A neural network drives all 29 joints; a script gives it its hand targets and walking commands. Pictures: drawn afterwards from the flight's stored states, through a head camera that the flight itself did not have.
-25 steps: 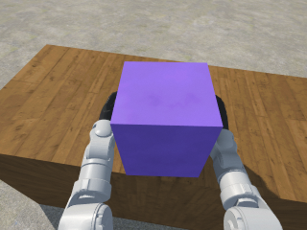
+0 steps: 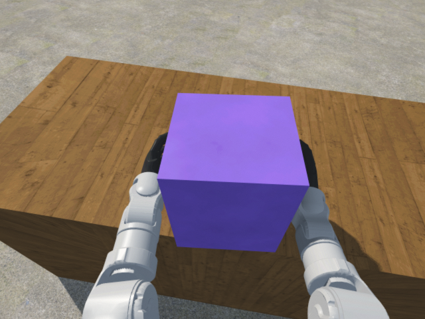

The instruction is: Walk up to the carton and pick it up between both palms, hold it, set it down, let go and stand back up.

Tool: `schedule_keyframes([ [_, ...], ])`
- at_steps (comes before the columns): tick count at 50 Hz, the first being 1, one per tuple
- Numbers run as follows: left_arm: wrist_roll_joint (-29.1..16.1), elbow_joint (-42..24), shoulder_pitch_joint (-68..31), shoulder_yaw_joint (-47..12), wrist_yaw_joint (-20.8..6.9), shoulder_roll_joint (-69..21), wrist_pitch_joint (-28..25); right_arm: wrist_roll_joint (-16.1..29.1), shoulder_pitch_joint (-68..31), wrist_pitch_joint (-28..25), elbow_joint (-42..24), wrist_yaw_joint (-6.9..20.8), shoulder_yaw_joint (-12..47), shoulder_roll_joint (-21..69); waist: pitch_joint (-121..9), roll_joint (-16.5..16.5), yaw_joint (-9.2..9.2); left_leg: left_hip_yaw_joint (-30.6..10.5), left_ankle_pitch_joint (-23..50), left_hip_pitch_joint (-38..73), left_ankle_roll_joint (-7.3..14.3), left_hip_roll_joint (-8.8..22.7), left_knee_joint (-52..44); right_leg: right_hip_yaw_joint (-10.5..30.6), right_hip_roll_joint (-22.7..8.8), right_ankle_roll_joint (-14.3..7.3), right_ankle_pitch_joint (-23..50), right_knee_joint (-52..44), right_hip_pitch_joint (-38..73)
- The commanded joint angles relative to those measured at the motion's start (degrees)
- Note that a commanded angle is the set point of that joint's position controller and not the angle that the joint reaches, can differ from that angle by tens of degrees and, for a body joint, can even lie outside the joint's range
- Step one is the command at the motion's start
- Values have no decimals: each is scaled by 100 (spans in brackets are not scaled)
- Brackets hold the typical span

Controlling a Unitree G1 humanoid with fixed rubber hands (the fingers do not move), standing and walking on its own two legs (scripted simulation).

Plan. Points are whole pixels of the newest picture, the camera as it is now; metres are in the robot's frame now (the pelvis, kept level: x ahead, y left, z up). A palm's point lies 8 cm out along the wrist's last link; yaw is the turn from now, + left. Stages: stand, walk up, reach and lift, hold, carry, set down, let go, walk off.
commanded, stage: set down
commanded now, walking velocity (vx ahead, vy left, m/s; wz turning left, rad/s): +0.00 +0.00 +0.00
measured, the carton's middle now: (229, 177) +0.37 -0.02 +0.05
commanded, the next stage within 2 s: none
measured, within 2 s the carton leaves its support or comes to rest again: neither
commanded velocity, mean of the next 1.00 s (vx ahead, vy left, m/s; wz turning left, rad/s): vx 0.00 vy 0.00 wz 0.00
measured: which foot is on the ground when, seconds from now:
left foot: down 0.00-1.00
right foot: down 0.00-1.00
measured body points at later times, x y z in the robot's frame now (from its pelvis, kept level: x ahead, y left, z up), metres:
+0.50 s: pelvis +0.00 +0.00 +0.00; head +0.04 +0.02 +0.45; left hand +0.40 +0.12 +0.05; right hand +0.37 -0.18 +0.05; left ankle +0.00 +0.11 -0.75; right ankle +0.00 -0.10 -0.75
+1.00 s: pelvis +0.00 +0.00 +0.00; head +0.05 +0.02 +0.45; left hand +0.40 +0.12 +0.04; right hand +0.37 -0.18 +0.05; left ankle +0.00 +0.11 -0.75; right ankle +0.00 -0.10 -0.75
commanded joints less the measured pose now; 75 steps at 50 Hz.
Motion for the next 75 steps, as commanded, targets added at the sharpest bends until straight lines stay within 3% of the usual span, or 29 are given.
schedule_keyframes([
  [1, -13, -298, -2840, -1675, -508, -3079, -475, -359, -2828, -258, -504, 753, 1607, 2830, -2789, 306, -10, 230, 1397, 773, -223, -101, -46, -226, 66, 293, 2108, 176, 903],
  [8, 83, -87, -2626, -1371, -566, -2966, -632, -530, -2736, -375, -449, 775, 1496, 2860, -2605, 103, 124, 322, 1061, 387, -80, -110, -220, -155, 14, 334, 1999, 166, 1128],
  [13, 202, 137, -2521, -1266, -525, -2915, -738, -662, -2508, -418, -136, 817, 1320, 2804, -2380, 158, 95, 315, 1098, 571, -115, -73, -187, -197, 39, 277, 1717, 106, 887],
  [15, 180, 99, -2476, -1278, -529, -2920, -767, -671, -2605, -488, -304, 824, 1346, 2810, -2403, 130, 152, 336, 1266, 523, -103, -79, -125, -194, 50, 293, 1875, 138, 898],
  [16, 173, 77, -2529, -1327, -523, -2949, -817, -704, -2612, -530, -324, 815, 1305, 2836, -2547, 143, 96, 339, 1298, 529, -120, -72, -116, -186, 46, 300, 1993, 149, 926],
  [22, 299, 301, -2302, -1127, -571, -2885, -940, -841, -2274, -579, -12, 793, 1193, 2857, -2207, 169, 90, 357, 1039, 376, -77, -77, -190, -152, 2, 299, 1789, 101, 906],
  [28, 404, 388, -2270, -909, -551, -2753, -1017, -956, -2258, -610, -28, 825, 1073, 2859, -2031, 153, 223, 378, 697, 178, -9, -64, -317, -130, -24, 294, 1454, 90, 916],
  [33, 458, 444, -2064, -813, -562, -2751, -1076, -977, -2115, -652, 8, 835, 1077, 2867, -2060, 150, 283, 394, 863, 199, 16, -58, -264, -101, -20, 287, 1557, 109, 843],
  [35, 482, 468, -1963, -862, -577, -2774, -1080, -1033, -1966, -675, 104, 820, 1022, 2867, -1917, 188, 165, 386, 990, 295, -27, -53, -204, -120, -11, 294, 1722, 114, 806],
  [39, 540, 444, -2014, -828, -564, -2753, -1132, -1082, -1888, -688, 151, 815, 844, 2836, -1919, 361, 185, 370, 907, 322, -76, -40, -196, -154, -7, 244, 1337, 59, 565],
  [43, 587, 511, -1888, -742, -549, -2707, -1186, -1130, -1843, -740, 143, 825, 813, 2780, -1895, 318, 227, 370, 960, 342, -49, -44, -133, -161, 1, 240, 1252, 45, 417],
  [47, 605, 504, -1850, -676, -593, -2601, -1190, -1149, -1699, -675, 294, 816, 796, 2735, -1626, 253, 153, 387, 755, 224, -10, -40, -232, -112, -36, 275, 1305, 56, 582],
  [58, 650, 419, -1748, -395, -516, -2217, -1256, -1221, -1579, -636, 98, 877, 591, 2295, -1763, 250, 295, 424, 854, 346, -16, -51, -212, -102, -29, 272, 1097, 57, 440],
  [62, 609, 444, -1510, -224, -228, -1353, -1275, -984, -1299, -631, 413, 727, 318, 1149, -1641, 421, 219, 401, 1252, 755, -144, -2, -16, -90, 86, 193, 951, 57, 139],
  [63, 630, 490, -1527, -61, -199, -1288, -1242, -954, -1323, -576, 463, 656, 230, 1118, -1423, 259, 185, 405, 1058, 704, -68, -16, -47, -54, 62, 228, 786, -26, 117],
  [64, 517, 421, -1499, 22, -131, -879, -1271, -788, -1262, -573, 408, 569, 269, 753, -1565, 234, 269, 446, 1075, 587, -31, -37, -29, 2, 50, 261, 979, 63, 202],
  [66, 31, 463, -1702, -226, 138, -183, -1480, -266, -1501, -719, 449, 343, 402, -57, -2161, 321, 259, 416, 1267, 324, -99, -33, 133, 79, 96, 232, 1351, 264, 225],
  [70, -713, 717, -2009, -562, 621, 458, -1781, 879, -1981, -752, 474, 39, 1087, -702, -3204, 526, 347, 317, 1645, -176, -200, -26, 560, 289, 165, 153, 2078, 655, 242],
  [74, -1251, 707, -2078, -756, 800, 799, -2017, 1657, -2240, -817, 300, -96, 1577, -1243, -4430, 547, 421, 217, 2481, -254, -349, -50, 1042, 373, 241, 172, 2915, 994, 251],
  [75, -1347, 616, -2093, -857, 814, 823, -2043, 1753, -2238, -853, 316, -114, 1561, -1440, -4764, 592, 314, 150, 2908, -97, -446, -19, 1176, 345, 297, 171, 3268, 1097, 212],
])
